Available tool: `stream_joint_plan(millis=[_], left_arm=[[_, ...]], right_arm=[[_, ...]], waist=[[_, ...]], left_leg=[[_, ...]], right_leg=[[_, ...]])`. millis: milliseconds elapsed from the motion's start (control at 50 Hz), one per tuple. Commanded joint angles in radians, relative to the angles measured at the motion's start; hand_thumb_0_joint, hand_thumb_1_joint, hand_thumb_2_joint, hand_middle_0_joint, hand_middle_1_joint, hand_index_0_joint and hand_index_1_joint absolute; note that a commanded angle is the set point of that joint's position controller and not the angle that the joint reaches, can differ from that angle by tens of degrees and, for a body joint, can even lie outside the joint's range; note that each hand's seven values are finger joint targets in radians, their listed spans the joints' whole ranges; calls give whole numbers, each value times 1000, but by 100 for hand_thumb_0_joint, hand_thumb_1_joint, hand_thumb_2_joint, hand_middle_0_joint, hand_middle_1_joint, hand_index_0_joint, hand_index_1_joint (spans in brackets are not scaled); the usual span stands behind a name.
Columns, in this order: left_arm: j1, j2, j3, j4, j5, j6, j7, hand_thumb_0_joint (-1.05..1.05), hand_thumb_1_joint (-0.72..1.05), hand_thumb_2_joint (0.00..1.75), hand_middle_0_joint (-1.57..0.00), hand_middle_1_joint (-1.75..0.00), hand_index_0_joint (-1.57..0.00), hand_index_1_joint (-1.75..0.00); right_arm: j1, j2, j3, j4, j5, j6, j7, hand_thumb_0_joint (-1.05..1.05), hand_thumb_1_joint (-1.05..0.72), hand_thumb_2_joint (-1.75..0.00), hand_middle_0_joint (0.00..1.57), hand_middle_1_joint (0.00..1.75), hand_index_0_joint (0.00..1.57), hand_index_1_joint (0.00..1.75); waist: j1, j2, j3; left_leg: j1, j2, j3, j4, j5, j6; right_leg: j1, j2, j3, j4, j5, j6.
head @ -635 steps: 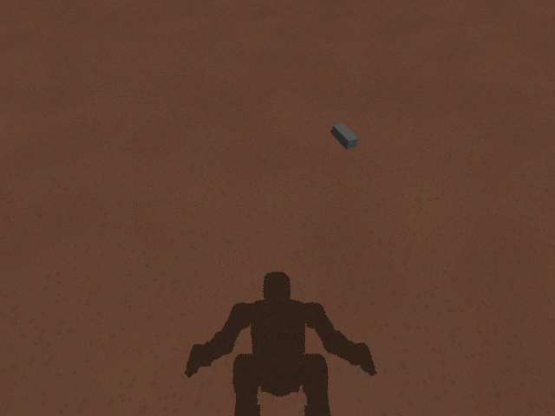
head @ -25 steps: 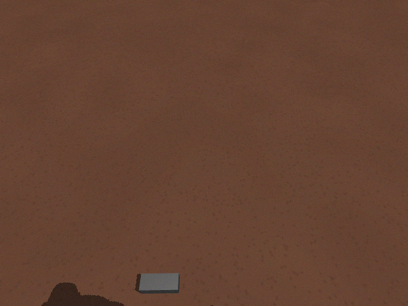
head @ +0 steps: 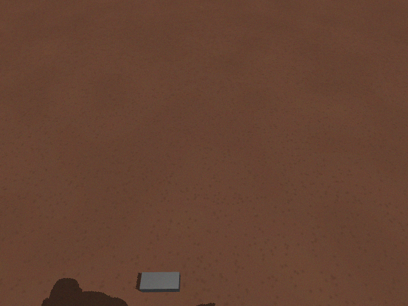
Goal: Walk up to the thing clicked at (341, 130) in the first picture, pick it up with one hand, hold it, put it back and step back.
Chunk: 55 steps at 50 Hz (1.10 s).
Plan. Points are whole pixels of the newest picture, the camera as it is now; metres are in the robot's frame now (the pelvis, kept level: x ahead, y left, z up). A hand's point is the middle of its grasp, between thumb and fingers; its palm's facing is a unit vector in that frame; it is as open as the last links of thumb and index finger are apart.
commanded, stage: stand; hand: left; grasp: from above
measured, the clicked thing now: (160, 282) +0.34 +0.21 -0.75
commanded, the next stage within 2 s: rise first in 0.20 s
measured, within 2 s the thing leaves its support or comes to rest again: neither
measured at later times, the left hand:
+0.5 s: hand out of the picture +0.15 +0.25 -0.17, palm faces +0.01 -0.95 -0.33, open 8.5 cm
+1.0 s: hand out of the picture +0.13 +0.26 -0.26, palm faces -0.19 -0.85 -0.49, open 14.0 cm
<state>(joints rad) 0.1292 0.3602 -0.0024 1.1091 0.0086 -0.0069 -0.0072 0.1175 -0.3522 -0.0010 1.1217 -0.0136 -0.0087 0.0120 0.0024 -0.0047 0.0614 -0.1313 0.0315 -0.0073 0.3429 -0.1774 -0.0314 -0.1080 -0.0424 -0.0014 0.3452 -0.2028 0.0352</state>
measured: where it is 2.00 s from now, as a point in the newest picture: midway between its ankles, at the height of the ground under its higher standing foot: outside the picture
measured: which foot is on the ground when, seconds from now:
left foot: down 0.00-1.00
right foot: down 0.00-1.00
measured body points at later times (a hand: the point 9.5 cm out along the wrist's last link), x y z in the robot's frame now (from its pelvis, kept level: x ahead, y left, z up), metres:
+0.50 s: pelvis -0.01 +0.00 -0.02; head +0.05 +0.01 +0.43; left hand +0.15 +0.30 -0.14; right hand +0.10 -0.28 -0.14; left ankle +0.01 +0.14 -0.75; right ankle -0.01 -0.14 -0.75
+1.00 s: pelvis -0.02 +0.01 -0.12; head +0.10 +0.02 +0.32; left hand +0.13 +0.31 -0.23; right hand +0.15 -0.25 -0.22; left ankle +0.01 +0.14 -0.75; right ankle -0.01 -0.14 -0.75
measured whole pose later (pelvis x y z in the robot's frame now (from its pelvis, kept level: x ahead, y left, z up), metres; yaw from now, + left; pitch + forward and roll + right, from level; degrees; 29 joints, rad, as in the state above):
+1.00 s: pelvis -0.02 +0.01 -0.12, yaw -1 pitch +20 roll -1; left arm 0.19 0.31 0.16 0.58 0.31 0.06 0.03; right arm 0.16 -0.23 -0.06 0.60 -0.01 -0.11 0.01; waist -0.01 -0.02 -0.11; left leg -1.05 0.04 -0.04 1.25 -0.55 -0.03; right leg -1.02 -0.03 0.02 1.23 -0.56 0.04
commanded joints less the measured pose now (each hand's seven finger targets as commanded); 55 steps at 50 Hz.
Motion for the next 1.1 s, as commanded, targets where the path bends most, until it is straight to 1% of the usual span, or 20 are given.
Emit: stream_joint_plan(millis=[0, 260, 280, 300, 320, 340, 360, 380, 400, 440, 480, 520, 580, 640, 700, 760, 780, 820, 1040, 1080], left_arm=[[-27, 212, 46, -54, 1, -20, 12, 0, 90, 90, -20, -30, -20, -30], [-16, 213, 45, -56, 3, -24, 15, 0, 90, 90, -20, -30, -20, -30], [-28, 214, 47, -54, 1, -22, 17, 0, 83, 97, -12, -38, -13, -38], [-379, 47, 50, -405, -49, -116, 29, 0, 75, 97, -20, -46, -17, -46], [-488, 96, 67, -349, -49, -111, 37, 0, 67, 93, -22, -54, -19, -54], [-312, 173, 123, -146, -29, -67, 44, 0, 59, 96, -19, -59, -16, -62], [-239, 183, 143, -89, -17, -49, 32, 0, 51, 96, -17, -66, -15, -68], [-291, 193, 138, -97, 3, -44, 21, 0, 44, 92, -13, -74, -14, -75], [-334, 243, 166, -109, 23, -51, 12, 0, 36, 93, -13, -79, -13, -78], [-206, 251, 202, -42, 82, -33, -15, 0, 23, 92, -10, -93, -12, -90], [-86, 226, 229, -44, 131, -11, -29, 0, 7, 93, -10, -99, -12, -96], [-109, 198, 218, -145, 150, 11, -19, 0, -9, 92, -10, -101, -13, -99], [-152, 139, 177, -174, 178, 66, -3, 0, -33, 95, -11, -101, -11, -100], [-132, 136, 184, -236, 194, 90, 10, 0, -55, 98, -9, -106, -9, -106], [-130, 132, 204, -307, 219, 69, 21, 0, -58, 99, -9, -106, -8, -107], [-95, 157, 233, -426, 253, 30, 33, 0, -57, 100, -8, -106, -7, -107], [-79, 130, 207, -455, 269, 23, 33, 0, -57, 100, -8, -107, -7, -108], [-31, 163, 239, -530, 296, 20, 43, 0, -57, 100, -8, -107, -7, -108], [177, 123, 214, -791, 334, 97, 45, 0, -56, 94, -9, -108, -10, -107], [117, 145, 211, -803, 351, 102, 45, 0, -56, 95, -8, -107, -9, -107]], right_arm=[[-29, -214, -40, -59, 5, -21, -18, 0, -90, -90, 20, 30, 20, 30], [-39, -217, -42, -64, 5, -16, -17, 0, -90, -90, 20, 30, 20, 30], [-31, -209, -40, -63, 6, -14, -18, 0, -94, -91, 20, 30, 20, 30], [-27, -47, 3, -342, 76, -64, -38, 0, -99, -92, 20, 30, 20, 30], [17, -75, -2, -287, 76, -61, -50, 0, -94, -91, 20, 30, 20, 30], [49, -100, -14, -270, 72, -53, -57, 0, -93, -91, 20, 30, 20, 30], [55, -105, -29, -307, 73, -42, -55, 0, -92, -91, 20, 30, 20, 30], [69, -106, -41, -321, 63, -43, -60, 0, -91, -90, 20, 30, 20, 30], [83, -106, -56, -327, 59, -49, -67, 0, -89, -90, 20, 30, 20, 30], [114, -103, -79, -358, 40, -56, -60, 0, -93, -91, 20, 30, 20, 30], [124, -84, -95, -400, 28, -59, -45, 0, -93, -91, 20, 30, 20, 30], [109, -69, -95, -456, 29, -63, -40, 0, -93, -91, 20, 30, 20, 30], [79, -67, -98, -518, 32, -65, -28, 0, -91, -90, 20, 30, 20, 30], [80, -62, -106, -559, 34, -76, -16, 0, -92, -91, 20, 30, 20, 30], [97, -57, -112, -579, 24, -100, -9, 0, -93, -91, 20, 30, 20, 30], [93, -46, -118, -608, 16, -120, -8, 0, -92, -91, 20, 30, 20, 30], [92, -41, -117, -614, 15, -125, -10, 0, -92, -91, 20, 30, 20, 30], [90, -44, -120, -628, 12, -132, -16, 0, -92, -91, 20, 30, 20, 30], [51, -34, -115, -677, 18, -159, -20, 0, -95, -91, 20, 30, 20, 30], [33, -37, -114, -678, 18, -164, -18, 0, -94, -91, 20, 30, 20, 30]], waist=[[-3, 7, -90], [-1, 2, -85], [-8, -1, -70], [-112, 27, -35], [-90, 2, -52], [-69, -40, -33], [-41, -49, -39], [-46, -63, -84], [-38, -35, -150], [-22, -5, -237], [31, 38, -310], [37, 83, -338], [7, 39, -249], [1, 14, -261], [-11, 3, -302], [1, 53, -378], [-9, 61, -387], [-9, 74, -431], [-14, 63, -546], [-31, 61, -524]], left_leg=[[28, 98, -74, -42, 167, 45], [50, 98, -67, -31, 176, 46], [29, 92, -68, -42, 157, 42], [-85, -40, 62, 26, -1, 35], [-73, -42, 58, 33, -35, 37], [-109, -47, 57, 49, -56, 41], [-140, -40, 61, 75, -48, 40], [-154, -42, 58, 111, -23, 43], [-152, -40, 53, 140, 8, 40], [-200, -48, 45, 216, 72, 36], [-241, -60, 50, 269, 121, 27], [-241, -58, 47, 276, 120, 18], [-337, -44, 37, 320, 23, 17], [-418, -32, 28, 392, -36, 20], [-502, -21, 14, 497, -55, 22], [-554, -19, 14, 587, -58, 22], [-572, -17, 14, 609, -61, 22], [-594, -18, 17, 653, -64, 26], [-761, -16, -7, 843, -66, 38], [-813, -15, -9, 885, -92, 39]], right_leg=[[15, -94, 66, -51, 158, -50], [1, -94, 61, -62, 182, -44], [0, -92, 64, -63, 161, -45], [-224, 31, -9, 10, 85, -30], [-185, 31, -21, 13, 35, -29], [-195, 40, -33, 10, -9, -33], [-193, 43, -41, 35, -23, -37], [-211, 44, -37, 68, 1, -37], [-207, 41, -31, 107, 48, -36], [-223, 37, -29, 190, 114, -39], [-212, 35, -24, 241, 141, -45], [-230, 41, -27, 261, 120, -47], [-345, 50, -39, 293, 8, -45], [-445, 58, -43, 369, -58, -47], [-544, 60, -46, 482, -80, -47], [-625, 57, -37, 586, -86, -49], [-658, 56, -34, 612, -87, -50], [-685, 53, -29, 646, -80, -47], [-849, 48, -36, 821, -81, -49], [-907, 46, -31, 855, -100, -48]])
